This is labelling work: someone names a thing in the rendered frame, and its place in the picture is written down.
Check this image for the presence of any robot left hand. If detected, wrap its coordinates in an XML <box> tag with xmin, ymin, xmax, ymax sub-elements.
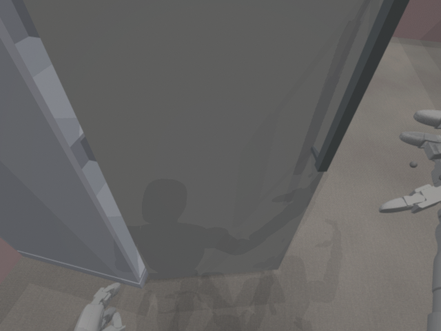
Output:
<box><xmin>74</xmin><ymin>283</ymin><xmax>125</xmax><ymax>331</ymax></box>

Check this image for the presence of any fridge door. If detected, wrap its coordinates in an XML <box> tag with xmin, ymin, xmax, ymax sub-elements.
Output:
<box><xmin>23</xmin><ymin>0</ymin><xmax>384</xmax><ymax>279</ymax></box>

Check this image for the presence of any robot right hand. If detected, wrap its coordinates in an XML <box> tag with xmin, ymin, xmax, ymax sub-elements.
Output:
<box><xmin>379</xmin><ymin>110</ymin><xmax>441</xmax><ymax>214</ymax></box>

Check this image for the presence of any right robot forearm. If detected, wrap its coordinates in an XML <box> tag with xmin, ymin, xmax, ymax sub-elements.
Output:
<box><xmin>427</xmin><ymin>208</ymin><xmax>441</xmax><ymax>331</ymax></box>

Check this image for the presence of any handle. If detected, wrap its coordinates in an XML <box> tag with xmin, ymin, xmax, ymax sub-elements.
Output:
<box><xmin>311</xmin><ymin>0</ymin><xmax>409</xmax><ymax>172</ymax></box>

